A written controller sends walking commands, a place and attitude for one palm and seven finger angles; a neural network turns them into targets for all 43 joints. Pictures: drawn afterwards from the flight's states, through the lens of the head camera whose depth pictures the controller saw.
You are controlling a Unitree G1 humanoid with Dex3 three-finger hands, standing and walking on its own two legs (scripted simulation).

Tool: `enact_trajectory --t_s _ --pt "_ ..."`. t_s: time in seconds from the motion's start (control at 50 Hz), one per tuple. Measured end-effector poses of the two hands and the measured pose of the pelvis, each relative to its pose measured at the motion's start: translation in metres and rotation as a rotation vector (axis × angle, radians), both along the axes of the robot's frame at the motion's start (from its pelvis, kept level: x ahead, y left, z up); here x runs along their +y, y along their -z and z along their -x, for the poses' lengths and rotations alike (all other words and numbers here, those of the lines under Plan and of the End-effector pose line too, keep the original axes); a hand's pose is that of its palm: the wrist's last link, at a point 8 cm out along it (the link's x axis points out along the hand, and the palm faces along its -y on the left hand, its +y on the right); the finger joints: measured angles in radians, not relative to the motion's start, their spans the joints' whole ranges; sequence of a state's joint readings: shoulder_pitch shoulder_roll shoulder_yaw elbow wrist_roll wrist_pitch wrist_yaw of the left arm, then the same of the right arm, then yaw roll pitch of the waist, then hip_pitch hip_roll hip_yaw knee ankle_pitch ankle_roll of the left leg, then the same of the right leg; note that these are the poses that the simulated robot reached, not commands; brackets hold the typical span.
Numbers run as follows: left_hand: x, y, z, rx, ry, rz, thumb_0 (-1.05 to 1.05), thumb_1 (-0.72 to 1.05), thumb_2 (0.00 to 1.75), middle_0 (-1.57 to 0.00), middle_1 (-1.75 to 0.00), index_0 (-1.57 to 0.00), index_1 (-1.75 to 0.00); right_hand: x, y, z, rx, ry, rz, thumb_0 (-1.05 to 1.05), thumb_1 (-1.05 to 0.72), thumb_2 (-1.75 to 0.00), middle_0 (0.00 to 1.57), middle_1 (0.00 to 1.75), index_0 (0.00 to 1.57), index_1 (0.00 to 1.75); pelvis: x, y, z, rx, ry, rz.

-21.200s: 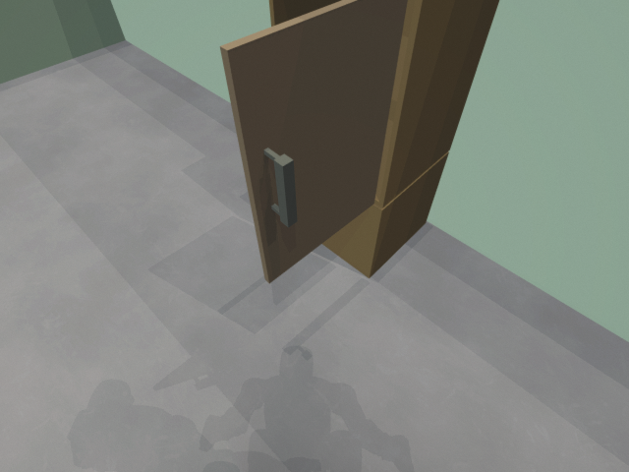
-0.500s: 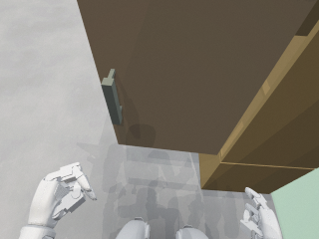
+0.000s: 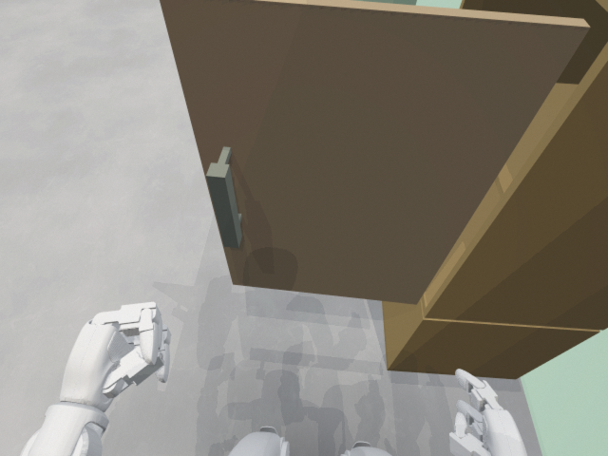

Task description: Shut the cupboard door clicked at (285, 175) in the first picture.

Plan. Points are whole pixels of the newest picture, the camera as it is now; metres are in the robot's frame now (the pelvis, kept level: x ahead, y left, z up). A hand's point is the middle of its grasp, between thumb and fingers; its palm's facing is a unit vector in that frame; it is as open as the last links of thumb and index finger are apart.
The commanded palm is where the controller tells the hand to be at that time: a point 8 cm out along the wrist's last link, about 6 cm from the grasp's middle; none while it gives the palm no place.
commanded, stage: raise the hand and make a fist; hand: left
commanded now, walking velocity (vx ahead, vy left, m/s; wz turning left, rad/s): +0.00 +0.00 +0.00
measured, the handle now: (229, 199) +0.46 +0.15 +0.05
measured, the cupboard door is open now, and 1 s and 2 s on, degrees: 87 87 87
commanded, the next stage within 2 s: bring the fist close to the handle in 0.26 s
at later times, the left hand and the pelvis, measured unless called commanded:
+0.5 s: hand (166, 353) +0.23 +0.18 +0.05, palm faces -0.05 -1.00 -0.04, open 3.1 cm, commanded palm +0.22 +0.23 +0.06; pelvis +0.00 +0.00 +0.00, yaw +1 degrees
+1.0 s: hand (217, 295) +0.30 +0.13 +0.05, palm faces -0.06 -1.00 -0.04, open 3.1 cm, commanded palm +0.29 +0.19 +0.06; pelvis +0.00 -0.01 +0.00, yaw +0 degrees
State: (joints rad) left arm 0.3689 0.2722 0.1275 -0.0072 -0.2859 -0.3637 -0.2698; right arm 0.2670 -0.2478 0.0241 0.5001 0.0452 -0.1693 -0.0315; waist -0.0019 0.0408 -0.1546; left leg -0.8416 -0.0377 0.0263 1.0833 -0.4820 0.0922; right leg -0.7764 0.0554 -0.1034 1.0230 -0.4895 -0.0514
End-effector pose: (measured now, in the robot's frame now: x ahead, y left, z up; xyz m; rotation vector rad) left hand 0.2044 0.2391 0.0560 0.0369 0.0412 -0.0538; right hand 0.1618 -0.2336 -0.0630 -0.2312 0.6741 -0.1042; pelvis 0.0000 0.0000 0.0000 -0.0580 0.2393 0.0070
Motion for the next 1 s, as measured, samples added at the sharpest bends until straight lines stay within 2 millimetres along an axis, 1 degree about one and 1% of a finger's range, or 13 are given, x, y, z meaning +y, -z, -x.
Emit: enact_trajectory --t_s 0.18,0.4,0.46,0.58,0.72,0.88,1.0 --pt "-0.001 0.003 0.001 -0.002 -0.005 -0.004 0.01 0.90 0.90 -1.30 -1.50 -1.29 -1.50 -0.006 -0.001 0.003 -0.001 0.015 0.013 0.01 -0.90 -0.90 0.20 0.30 0.21 0.30 0.001 0.001 0.001 0.003 0.003 -0.003" --pt "-0.001 0.000 0.004 -0.009 -0.015 -0.011 0.01 0.90 0.89 -1.30 -1.50 -1.29 -1.50 0.001 0.000 -0.005 -0.020 -0.001 -0.012 0.01 -0.90 -0.90 0.20 0.30 0.21 0.30 0.000 0.001 0.001 0.003 -0.001 -0.004" --pt "-0.004 0.001 0.001 -0.015 -0.011 -0.007 0.01 0.90 0.90 -1.30 -1.50 -1.29 -1.50 0.002 0.001 -0.007 -0.025 -0.011 -0.011 0.01 -0.90 -0.90 0.20 0.30 0.21 0.30 -0.001 0.002 0.001 0.004 -0.007 -0.002" --pt "-0.017 0.003 -0.020 -0.035 0.014 0.004 0.01 0.90 0.90 -1.30 -1.50 -1.30 -1.50 0.002 0.006 -0.007 -0.013 -0.017 -0.008 0.01 -0.90 -0.90 0.20 0.30 0.21 0.30 -0.002 0.004 0.003 0.008 -0.010 -0.004" --pt "-0.033 -0.001 -0.047 -0.028 0.028 0.004 0.01 0.90 0.90 -1.30 -1.50 -1.30 -1.50 -0.003 0.007 0.001 0.023 0.009 -0.022 0.01 -0.90 -0.90 0.20 0.30 0.21 0.30 -0.004 0.000 0.001 0.007 0.000 -0.013" --pt "-0.042 0.001 -0.066 -0.027 0.010 -0.001 0.01 0.90 0.89 -1.30 -1.50 -1.29 -1.50 -0.012 0.011 0.013 0.080 0.033 -0.024 0.01 -0.90 -0.90 0.20 0.30 0.21 0.30 -0.008 -0.003 -0.003 0.009 0.009 -0.023" --pt "-0.049 0.001 -0.080 -0.039 0.011 -0.004 0.01 0.90 0.90 -1.30 -1.50 -1.29 -1.50 -0.020 0.017 0.016 0.115 0.045 -0.019 0.01 -0.90 -0.90 0.20 0.30 0.21 0.30 -0.010 -0.002 -0.003 0.012 0.007 -0.026"
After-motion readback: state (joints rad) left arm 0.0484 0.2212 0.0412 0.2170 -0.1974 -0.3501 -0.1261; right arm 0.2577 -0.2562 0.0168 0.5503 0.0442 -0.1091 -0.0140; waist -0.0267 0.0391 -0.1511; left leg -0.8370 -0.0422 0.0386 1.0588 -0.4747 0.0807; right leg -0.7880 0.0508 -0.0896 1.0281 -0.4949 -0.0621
